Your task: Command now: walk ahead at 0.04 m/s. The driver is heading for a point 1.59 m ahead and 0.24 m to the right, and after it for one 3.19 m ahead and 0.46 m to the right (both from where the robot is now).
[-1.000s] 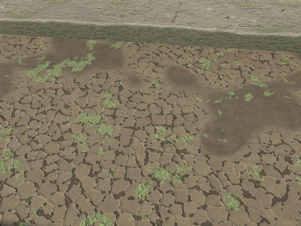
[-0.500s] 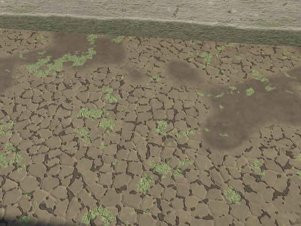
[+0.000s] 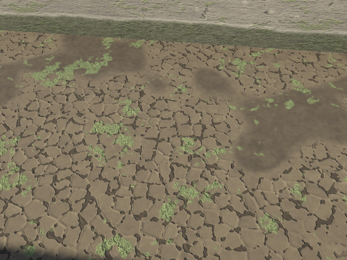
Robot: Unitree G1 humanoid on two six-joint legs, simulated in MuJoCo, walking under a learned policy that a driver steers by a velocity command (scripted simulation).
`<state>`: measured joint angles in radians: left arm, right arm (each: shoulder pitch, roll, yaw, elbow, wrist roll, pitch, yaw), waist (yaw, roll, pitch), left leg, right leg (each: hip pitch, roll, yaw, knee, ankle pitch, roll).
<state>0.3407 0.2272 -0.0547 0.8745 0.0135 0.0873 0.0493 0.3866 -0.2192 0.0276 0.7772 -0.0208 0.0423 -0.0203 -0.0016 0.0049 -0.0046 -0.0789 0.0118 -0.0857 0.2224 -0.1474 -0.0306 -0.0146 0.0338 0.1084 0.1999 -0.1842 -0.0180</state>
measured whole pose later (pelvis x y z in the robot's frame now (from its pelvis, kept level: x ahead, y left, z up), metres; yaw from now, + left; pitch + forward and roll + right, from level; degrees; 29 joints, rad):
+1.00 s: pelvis +0.00 +0.00 +0.00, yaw +0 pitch +0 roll +0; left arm 0.41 0.20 -0.05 0.99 0.01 0.08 0.05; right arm 0.41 -0.20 0.03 0.93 -0.01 0.04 -0.04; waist -0.01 0.01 0.00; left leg -0.08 0.02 -0.09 0.23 -0.14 -0.04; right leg -0.01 0.04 0.10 0.18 -0.17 -0.02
